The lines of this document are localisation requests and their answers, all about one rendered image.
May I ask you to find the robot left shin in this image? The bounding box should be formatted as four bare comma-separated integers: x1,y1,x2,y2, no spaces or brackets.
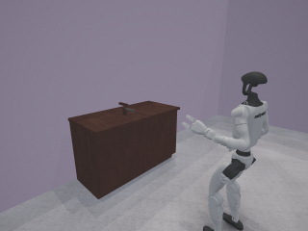
208,195,223,231

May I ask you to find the robot right upper arm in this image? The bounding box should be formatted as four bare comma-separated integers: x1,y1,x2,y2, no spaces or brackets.
260,101,270,136

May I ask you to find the tap lever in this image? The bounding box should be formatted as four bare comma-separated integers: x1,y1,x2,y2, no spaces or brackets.
125,108,135,113

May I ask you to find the robot left hand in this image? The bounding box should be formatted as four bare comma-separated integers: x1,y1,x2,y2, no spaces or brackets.
182,115,207,135

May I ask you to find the robot left upper arm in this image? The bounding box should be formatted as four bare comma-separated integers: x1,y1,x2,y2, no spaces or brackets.
231,105,250,151

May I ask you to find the right robot foot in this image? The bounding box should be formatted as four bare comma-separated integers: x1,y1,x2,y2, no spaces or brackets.
222,213,244,231

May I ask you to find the counter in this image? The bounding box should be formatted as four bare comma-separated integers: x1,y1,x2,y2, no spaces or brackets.
68,100,180,199

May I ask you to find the left robot forearm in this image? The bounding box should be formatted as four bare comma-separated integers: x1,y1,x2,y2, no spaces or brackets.
203,128,247,150

